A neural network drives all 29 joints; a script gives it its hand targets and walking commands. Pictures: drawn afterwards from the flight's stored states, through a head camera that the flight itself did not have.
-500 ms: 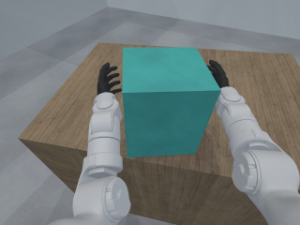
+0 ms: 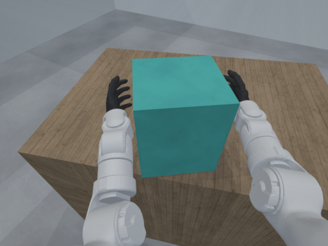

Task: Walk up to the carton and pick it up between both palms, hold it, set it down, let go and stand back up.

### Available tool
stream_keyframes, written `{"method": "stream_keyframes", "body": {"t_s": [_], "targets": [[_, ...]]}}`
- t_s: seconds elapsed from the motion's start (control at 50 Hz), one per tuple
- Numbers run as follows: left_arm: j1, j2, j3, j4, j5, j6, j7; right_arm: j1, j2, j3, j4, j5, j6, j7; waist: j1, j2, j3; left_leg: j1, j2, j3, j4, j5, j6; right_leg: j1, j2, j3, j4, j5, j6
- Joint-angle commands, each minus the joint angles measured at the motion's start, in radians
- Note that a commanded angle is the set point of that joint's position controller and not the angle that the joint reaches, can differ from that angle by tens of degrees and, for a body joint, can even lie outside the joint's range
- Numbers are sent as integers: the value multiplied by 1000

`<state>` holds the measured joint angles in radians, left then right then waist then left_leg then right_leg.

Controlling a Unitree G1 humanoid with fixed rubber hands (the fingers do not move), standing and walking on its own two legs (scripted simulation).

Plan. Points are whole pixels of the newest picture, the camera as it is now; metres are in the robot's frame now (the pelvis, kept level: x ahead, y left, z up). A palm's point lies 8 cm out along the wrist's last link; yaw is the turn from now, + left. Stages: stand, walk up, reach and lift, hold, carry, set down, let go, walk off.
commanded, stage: set down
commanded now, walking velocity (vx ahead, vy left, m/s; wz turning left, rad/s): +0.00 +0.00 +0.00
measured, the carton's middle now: (175, 117) +0.43 +0.04 +0.09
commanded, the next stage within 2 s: none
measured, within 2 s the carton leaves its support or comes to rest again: rests again in 1.12 s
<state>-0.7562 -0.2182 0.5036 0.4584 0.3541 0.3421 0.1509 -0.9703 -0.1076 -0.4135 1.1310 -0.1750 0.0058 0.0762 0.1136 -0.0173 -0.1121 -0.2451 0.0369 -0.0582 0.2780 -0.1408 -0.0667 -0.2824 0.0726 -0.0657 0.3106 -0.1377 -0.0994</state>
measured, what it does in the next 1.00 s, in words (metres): stands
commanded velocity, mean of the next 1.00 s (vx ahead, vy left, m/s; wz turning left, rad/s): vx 0.00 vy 0.00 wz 0.00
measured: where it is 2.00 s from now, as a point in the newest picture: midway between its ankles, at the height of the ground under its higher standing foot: outside the picture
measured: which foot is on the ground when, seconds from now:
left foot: down 0.00-1.00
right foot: down 0.00-1.00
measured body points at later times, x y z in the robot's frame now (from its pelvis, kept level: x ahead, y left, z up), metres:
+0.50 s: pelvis +0.00 +0.00 +0.00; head +0.01 +0.00 +0.45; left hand +0.38 +0.19 +0.14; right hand +0.46 -0.10 +0.14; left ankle +0.00 +0.16 -0.75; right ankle +0.01 -0.05 -0.75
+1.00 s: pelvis +0.01 +0.01 +0.00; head +0.02 +0.01 +0.45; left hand +0.39 +0.19 +0.13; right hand +0.46 -0.10 +0.14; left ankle +0.00 +0.16 -0.75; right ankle +0.01 -0.05 -0.75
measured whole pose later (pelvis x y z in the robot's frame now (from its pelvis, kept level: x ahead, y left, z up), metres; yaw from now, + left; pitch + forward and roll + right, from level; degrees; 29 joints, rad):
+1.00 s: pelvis +0.01 +0.01 +0.00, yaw -1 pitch +5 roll +1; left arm -0.68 -0.25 0.53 0.41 0.41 0.30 0.14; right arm -0.91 -0.05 -0.49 1.05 -0.25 -0.06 0.16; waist 0.10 -0.02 -0.08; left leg -0.20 0.03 -0.01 0.28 -0.16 -0.05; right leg -0.25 0.06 -0.06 0.32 -0.16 -0.09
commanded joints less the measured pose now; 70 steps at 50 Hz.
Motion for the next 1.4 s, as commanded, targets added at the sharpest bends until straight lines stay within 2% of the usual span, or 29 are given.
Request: {"method": "stream_keyframes", "body": {"t_s": [0.0,0.36,0.72,0.88,0.96,1.0,1.04,1.1,1.16,1.24,1.3,1.38], "targets": [[-539,-353,-301,-14,-37,-8,-62,-569,394,161,-86,-11,-43,122,-4,-31,-399,19,-29,107,-13,175,37,353,-90,-1,20,337,145],[-430,-349,-274,-31,4,-13,-83,-433,399,107,-69,-79,-45,145,-30,-27,-315,20,-30,117,-28,142,47,339,-93,-2,13,293,144],[-325,-324,-214,-29,43,-14,-94,-340,365,77,-68,-120,-38,173,-24,-42,-247,15,-30,131,-36,128,62,313,-90,5,7,249,144],[-304,-289,-199,-24,42,-26,-83,-319,314,80,-67,-113,-35,170,-17,-38,-246,13,-32,134,-26,150,58,311,-85,10,13,283,141],[-306,-233,-188,-24,31,-36,-63,-320,239,79,-67,-95,-34,159,-8,-35,-259,12,-32,137,-19,163,54,305,-80,15,14,293,137],[-311,-155,-176,-27,15,-47,-36,-327,137,75,-71,-68,-38,140,1,-30,-283,9,-32,140,-11,178,50,303,-75,21,18,304,134],[-337,-38,-172,-34,-22,-67,11,-359,-22,81,-78,-9,-46,106,16,-25,-327,2,-30,139,2,203,45,292,-65,29,20,316,127],[-434,72,-289,-35,-156,-101,101,-481,-195,203,-91,165,-54,34,30,-11,-423,-25,-21,127,46,236,31,262,-44,47,23,345,108],[-479,127,-360,9,-264,-88,152,-558,-284,321,-86,313,-28,-15,51,-20,-458,-53,-10,115,81,209,24,232,-33,64,25,299,90],[-482,191,-371,35,-330,-62,167,-584,-386,401,-69,418,13,-27,82,-30,-545,-69,-5,109,115,227,5,236,-23,74,42,272,73],[-462,215,-349,6,-340,-52,160,-576,-431,439,-59,464,26,-20,92,-43,-595,-81,-7,109,131,273,-6,270,-19,78,65,346,75],[-438,246,-313,-42,-337,-52,140,-559,-463,470,-65,498,32,-2,96,-73,-607,-140,-14,109,119,261,-3,339,-28,91,95,443,94]]}}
